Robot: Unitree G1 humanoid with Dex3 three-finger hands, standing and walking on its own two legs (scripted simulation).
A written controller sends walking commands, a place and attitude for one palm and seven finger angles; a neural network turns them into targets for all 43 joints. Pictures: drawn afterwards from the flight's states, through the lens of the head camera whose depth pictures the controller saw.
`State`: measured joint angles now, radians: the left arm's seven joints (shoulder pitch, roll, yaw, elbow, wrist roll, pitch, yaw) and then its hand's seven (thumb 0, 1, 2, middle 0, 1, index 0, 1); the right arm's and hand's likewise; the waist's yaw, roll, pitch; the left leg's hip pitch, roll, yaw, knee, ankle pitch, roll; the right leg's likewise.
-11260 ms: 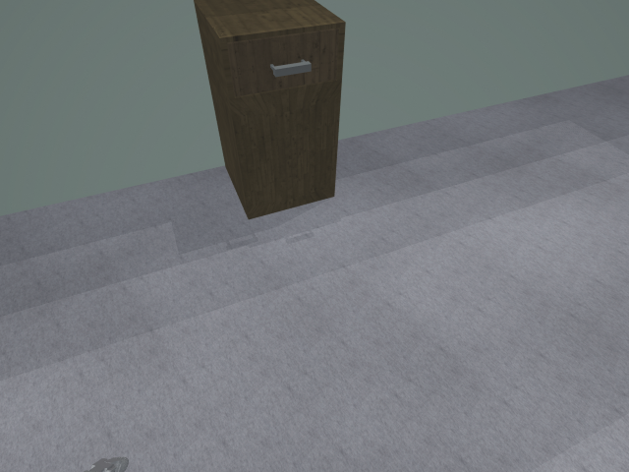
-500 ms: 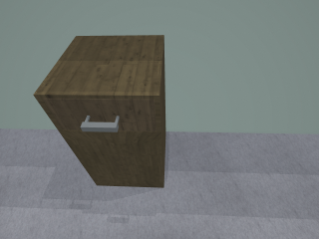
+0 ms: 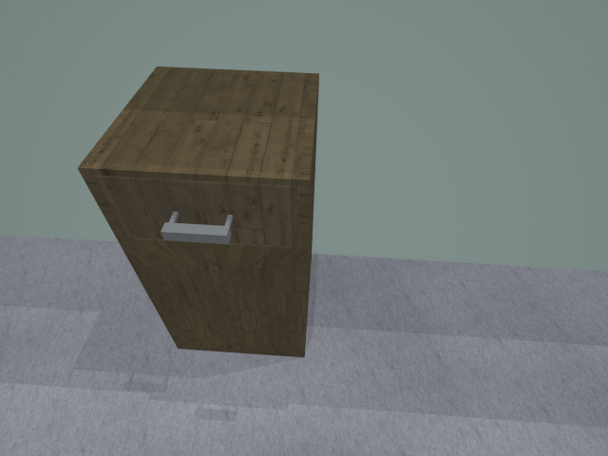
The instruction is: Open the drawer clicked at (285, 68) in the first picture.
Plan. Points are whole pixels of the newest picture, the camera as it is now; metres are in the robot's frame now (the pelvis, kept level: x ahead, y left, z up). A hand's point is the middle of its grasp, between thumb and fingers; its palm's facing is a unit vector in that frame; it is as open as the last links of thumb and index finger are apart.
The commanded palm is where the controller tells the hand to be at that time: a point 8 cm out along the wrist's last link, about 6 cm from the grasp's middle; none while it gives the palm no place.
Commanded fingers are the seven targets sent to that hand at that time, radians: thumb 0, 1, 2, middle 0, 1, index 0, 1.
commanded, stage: come to a stop and stand still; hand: left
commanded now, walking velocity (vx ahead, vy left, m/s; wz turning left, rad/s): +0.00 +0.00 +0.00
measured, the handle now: (199, 225) +0.55 +0.26 -0.08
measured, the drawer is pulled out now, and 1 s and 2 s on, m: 0.00 0.00 0.00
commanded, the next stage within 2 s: look again from close up in 0.06 s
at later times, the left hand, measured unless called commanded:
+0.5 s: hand out of the picture +0.02 +0.21 -0.17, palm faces +0.04 -0.98 -0.22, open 7.3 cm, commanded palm none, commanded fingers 0.00 0.90 0.90 -0.20 -0.30 -0.20 -0.30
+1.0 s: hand (139, 410) +0.19 +0.24 -0.06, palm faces -0.07 -0.68 -0.73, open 7.6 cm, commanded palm +0.13 +0.26 -0.05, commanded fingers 0.00 0.62 0.78 -0.22 -0.48 -0.22 -0.48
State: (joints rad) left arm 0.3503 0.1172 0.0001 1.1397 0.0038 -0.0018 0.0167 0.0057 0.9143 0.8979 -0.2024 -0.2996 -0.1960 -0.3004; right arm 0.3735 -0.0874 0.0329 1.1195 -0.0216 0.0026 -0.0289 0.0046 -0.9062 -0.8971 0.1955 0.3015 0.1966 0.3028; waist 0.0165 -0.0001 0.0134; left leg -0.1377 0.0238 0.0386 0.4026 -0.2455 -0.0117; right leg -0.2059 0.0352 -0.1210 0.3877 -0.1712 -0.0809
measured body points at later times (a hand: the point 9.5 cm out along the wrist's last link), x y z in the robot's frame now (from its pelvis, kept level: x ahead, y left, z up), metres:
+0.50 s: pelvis +0.01 +0.04 -0.01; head -0.02 +0.02 +0.44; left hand +0.02 +0.26 -0.16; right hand -0.02 -0.15 -0.18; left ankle -0.02 +0.13 -0.74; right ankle +0.03 -0.06 -0.74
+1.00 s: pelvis +0.01 +0.05 -0.02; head +0.00 +0.01 +0.43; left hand +0.19 +0.28 -0.02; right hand +0.12 -0.22 -0.13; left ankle -0.02 +0.13 -0.74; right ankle +0.03 -0.06 -0.74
